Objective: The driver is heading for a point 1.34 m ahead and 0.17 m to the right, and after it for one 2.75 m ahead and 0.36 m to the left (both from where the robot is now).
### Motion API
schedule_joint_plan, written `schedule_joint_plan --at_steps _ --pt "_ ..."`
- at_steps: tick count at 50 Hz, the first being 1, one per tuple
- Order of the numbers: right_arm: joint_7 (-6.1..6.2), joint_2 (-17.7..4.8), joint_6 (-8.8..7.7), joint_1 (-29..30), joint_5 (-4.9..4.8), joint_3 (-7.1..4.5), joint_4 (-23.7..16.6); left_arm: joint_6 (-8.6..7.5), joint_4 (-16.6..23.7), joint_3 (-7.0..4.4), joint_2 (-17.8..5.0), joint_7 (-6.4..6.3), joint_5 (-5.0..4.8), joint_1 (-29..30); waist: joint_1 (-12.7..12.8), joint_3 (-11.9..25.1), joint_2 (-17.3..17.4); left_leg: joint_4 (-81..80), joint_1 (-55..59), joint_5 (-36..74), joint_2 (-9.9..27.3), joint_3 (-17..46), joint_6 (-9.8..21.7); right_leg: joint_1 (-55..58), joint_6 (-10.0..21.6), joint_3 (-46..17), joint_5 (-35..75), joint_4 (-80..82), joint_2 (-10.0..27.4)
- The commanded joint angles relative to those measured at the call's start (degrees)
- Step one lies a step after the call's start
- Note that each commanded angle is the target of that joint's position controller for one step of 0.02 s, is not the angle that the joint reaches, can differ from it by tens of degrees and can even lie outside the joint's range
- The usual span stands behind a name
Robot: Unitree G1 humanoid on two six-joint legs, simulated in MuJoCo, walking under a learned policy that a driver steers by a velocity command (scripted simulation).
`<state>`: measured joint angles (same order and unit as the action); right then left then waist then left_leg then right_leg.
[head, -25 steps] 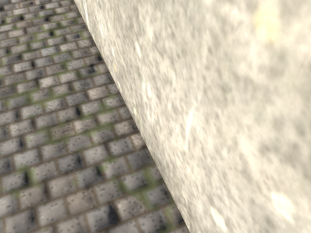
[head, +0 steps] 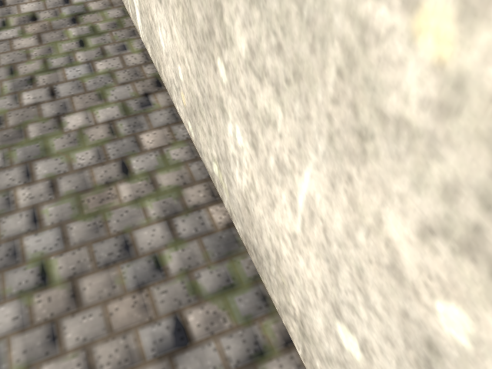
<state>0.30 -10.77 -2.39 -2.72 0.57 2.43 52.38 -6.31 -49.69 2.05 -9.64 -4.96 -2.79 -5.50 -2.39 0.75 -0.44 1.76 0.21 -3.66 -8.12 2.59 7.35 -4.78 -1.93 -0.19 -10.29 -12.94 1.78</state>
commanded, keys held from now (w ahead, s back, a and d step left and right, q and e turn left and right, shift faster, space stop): w+shift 0.38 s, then shift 0.62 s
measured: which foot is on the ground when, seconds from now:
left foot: down 0.00-1.00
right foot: down 0.00-1.00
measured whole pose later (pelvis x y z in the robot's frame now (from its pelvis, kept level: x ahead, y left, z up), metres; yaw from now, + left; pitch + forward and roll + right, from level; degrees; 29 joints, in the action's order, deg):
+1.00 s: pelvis -0.02 +0.01 +0.00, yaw +1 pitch +0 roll +1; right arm 1.4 -10.9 1.4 -7.5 1.3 1.1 59.8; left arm -4.4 -58.7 -0.5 -11.2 -5.6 -1.3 -15.7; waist -2.7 -2.0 -1.2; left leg 9.9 -3.5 -5.9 -10.4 3.0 8.0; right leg -8.5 -2.8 -0.5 -13.5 -22.0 4.0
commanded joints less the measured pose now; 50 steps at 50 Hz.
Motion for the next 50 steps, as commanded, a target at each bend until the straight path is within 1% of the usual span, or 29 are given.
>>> schedule_joint_plan --at_steps 1,4,5,7,8,9,10,12,13,19,20,22,23,25,30,37,44,46,50 --pt "0.02 -5.1 -0.79 3.2 -0.01 -1.03 -3.6 -0.9 3.8 -0.9 -4.3 -0.1 0.03 2.8 -0.2 5.7 0.2 3.8 3.4 22.5 14.8 7.3 -4.9 1.2 1.6 -6.1 11.2 -0.2 6.4" --pt "-0.18 -4.7 -0.6 3.3 0.0 -0.93 -3.7 -0.88 4.0 -0.94 -4.2 -0.12 0.14 3.2 -0.6 5.6 0.4 3.5 3.7 21.6 14.8 7.6 -5.1 0.7 1.5 -5.8 10.9 -0.2 6.5" --pt "-0.11 -5.2 -0.4 2.0 -0.09 -1.21 -2.8 -1.19 4.1 -1.55 -5.4 -0.42 0.43 4.0 -0.6 6.0 0.9 3.5 5.3 15.7 13.9 8.2 -4.5 -0.1 1.5 -5.2 7.6 -0.1 5.6" --pt "-0.05 -5.2 -0.52 2.9 0.08 -1.26 -2.9 -1.39 3.9 -1.4 -5.0 -0.37 0.4 4.3 -0.4 3.5 0.5 2.1 3.0 9.7 13.7 8.6 -3.8 -0.6 1.6 -5.3 6.7 0.6 5.5" --pt "-0.07 -5.1 -0.63 2.8 0.08 -1.28 -2.7 -1.45 3.9 -1.43 -4.9 -0.34 0.4 4.5 -0.6 2.8 0.4 1.7 2.2 9.5 13.8 8.8 -3.7 -0.3 1.7 -5.3 6.9 0.5 5.5" --pt "-0.22 -4.9 -0.49 2.7 0.11 -1.29 -2.7 -1.44 4.1 -1.53 -4.7 -0.39 0.5 4.8 -0.8 2.9 0.8 1.9 2.7 10.6 13.8 9.0 -3.8 -0.5 1.6 -4.9 7.0 0.1 5.6" --pt "-0.1 -5.2 -0.69 2.6 0.21 -1.38 -2.5 -1.48 3.9 -1.48 -4.8 -0.33 0.37 4.4 -0.3 2.8 0.7 2.0 2.5 11.8 13.9 8.9 -3.7 -0.4 1.7 -5.2 7.3 0.3 5.5" --pt "-0.21 -5.0 -0.59 2.2 0.19 -1.41 -2.5 -1.47 3.9 -1.62 -4.8 -0.41 0.38 4.5 -0.7 3.7 0.9 2.7 3.9 14.8 14.0 9.0 -3.9 -0.4 1.7 -4.7 7.5 -0.2 5.6" --pt "-0.09 -5.3 -0.74 2.2 0.25 -1.49 -2.4 -1.48 3.8 -1.55 -4.9 -0.38 0.24 4.1 -0.2 3.8 0.7 2.8 3.8 15.6 14.0 8.9 -3.8 -0.3 1.7 -5.0 7.5 0.0 5.5" --pt "0.0 -5.3 -0.75 1.5 0.21 -1.59 -2.2 -1.4 3.7 -1.54 -5.0 -0.47 0.16 4.2 -0.4 4.5 0.5 3.5 5.0 20.1 14.2 9.0 -3.9 -0.3 1.6 -4.7 7.8 -0.6 5.4" --pt "0.05 -5.1 -0.69 1.9 0.55 -1.5 -2.6 -1.34 3.0 -1.71 -5.7 -0.57 0.44 2.9 -0.6 4.8 0.5 4.1 5.1 21.1 13.6 8.7 -4.3 0.1 1.4 -4.2 9.2 -0.6 5.6" --pt "0.21 -5.3 -0.69 0.2 0.93 -1.49 -1.6 -1.05 2.3 -1.71 -5.6 -0.65 0.58 1.4 -0.6 5.5 0.4 5.9 5.9 28.5 13.8 8.1 -4.9 0.5 0.9 -3.8 11.7 -2.0 5.7" --pt "0.3 -5.5 -0.63 -0.6 1.0 -1.54 -1.0 -0.89 1.9 -1.69 -5.6 -0.69 0.53 0.6 -0.5 5.9 0.6 6.9 6.3 31.6 13.9 7.9 -5.0 0.4 0.8 -3.5 11.9 -2.8 5.5" --pt "0.38 -5.5 -0.37 -1.3 0.97 -1.59 -0.3 -0.54 1.0 -1.68 -5.6 -0.71 0.4 -0.9 -0.3 5.9 0.6 8.1 6.4 32.8 13.8 7.7 -5.0 -0.2 0.6 -3.1 10.8 -3.6 5.4" --pt "0.48 -5.3 0.47 -2.1 0.79 -1.68 1.6 0.04 -0.9 -2.1 -6.1 -0.56 0.69 -2.9 -0.5 3.2 0.2 7.9 3.8 26.6 12.9 7.9 -5.2 -1.3 0.6 -3.0 8.1 -4.4 5.5" --pt "0.75 -5.3 1.44 -3.1 0.72 -1.89 3.7 0.51 -3.9 -2.77 -6.5 -0.47 1.08 -6.7 -0.5 1.0 0.3 7.8 1.6 18.6 11.9 8.4 -5.3 -2.9 0.9 -2.9 5.2 -5.5 5.4" --pt "1.2 -5.4 2.4 -3.9 0.66 -2.11 4.9 1.06 -6.4 -3.21 -6.7 -0.61 1.38 -10.4 -0.3 -0.3 0.2 7.9 -0.2 12.9 11.4 8.7 -5.0 -4.6 1.0 -2.7 3.6 -6.9 5.0" --pt "1.16 -5.5 3.01 -3.9 0.74 -2.19 5.0 1.21 -6.8 -3.36 -6.6 -0.75 1.46 -11.3 -0.4 -0.2 0.4 8.6 0.1 13.4 11.3 8.6 -4.8 -5.7 0.9 -2.2 3.6 -7.8 4.9" --pt "1.4 -5.7 3.73 -3.9 0.83 -2.33 5.0 1.58 -7.4 -3.49 -6.5 -0.92 1.67 -12.8 -0.3 -0.9 0.1 8.6 -1.7 9.0 11.2 9.1 -4.3 -6.6 0.9 -2.0 2.9 -8.6 4.6"
Keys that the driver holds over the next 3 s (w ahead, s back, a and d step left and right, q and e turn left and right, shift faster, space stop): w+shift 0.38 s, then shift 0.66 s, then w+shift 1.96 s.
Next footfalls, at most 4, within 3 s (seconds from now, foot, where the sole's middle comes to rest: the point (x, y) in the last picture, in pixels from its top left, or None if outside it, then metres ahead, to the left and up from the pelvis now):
none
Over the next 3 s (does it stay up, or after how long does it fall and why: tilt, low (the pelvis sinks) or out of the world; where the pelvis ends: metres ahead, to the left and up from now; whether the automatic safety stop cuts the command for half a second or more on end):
stays up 0.00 0.01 0.00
